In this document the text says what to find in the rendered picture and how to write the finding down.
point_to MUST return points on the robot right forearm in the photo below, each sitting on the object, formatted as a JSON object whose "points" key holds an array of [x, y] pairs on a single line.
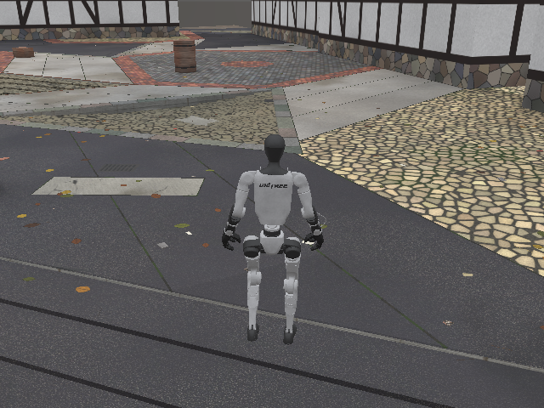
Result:
{"points": [[314, 223]]}

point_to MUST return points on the right robot upper arm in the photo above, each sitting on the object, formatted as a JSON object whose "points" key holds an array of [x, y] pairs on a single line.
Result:
{"points": [[300, 181]]}

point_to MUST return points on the left robot foot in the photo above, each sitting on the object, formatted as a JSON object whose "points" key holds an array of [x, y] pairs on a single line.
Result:
{"points": [[252, 335]]}

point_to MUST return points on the left robot upper arm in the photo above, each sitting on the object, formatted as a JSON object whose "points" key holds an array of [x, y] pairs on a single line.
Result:
{"points": [[241, 194]]}

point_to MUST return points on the left robot hand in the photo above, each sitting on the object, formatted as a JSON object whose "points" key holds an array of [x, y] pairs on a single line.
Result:
{"points": [[226, 238]]}

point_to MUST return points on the robot left shin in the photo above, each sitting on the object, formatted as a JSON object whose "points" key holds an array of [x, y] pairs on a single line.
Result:
{"points": [[252, 301]]}

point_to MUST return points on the right robot hand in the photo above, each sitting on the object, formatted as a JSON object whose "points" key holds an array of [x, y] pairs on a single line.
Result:
{"points": [[311, 238]]}

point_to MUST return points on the robot left forearm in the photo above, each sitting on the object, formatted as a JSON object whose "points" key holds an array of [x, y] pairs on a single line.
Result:
{"points": [[232, 223]]}

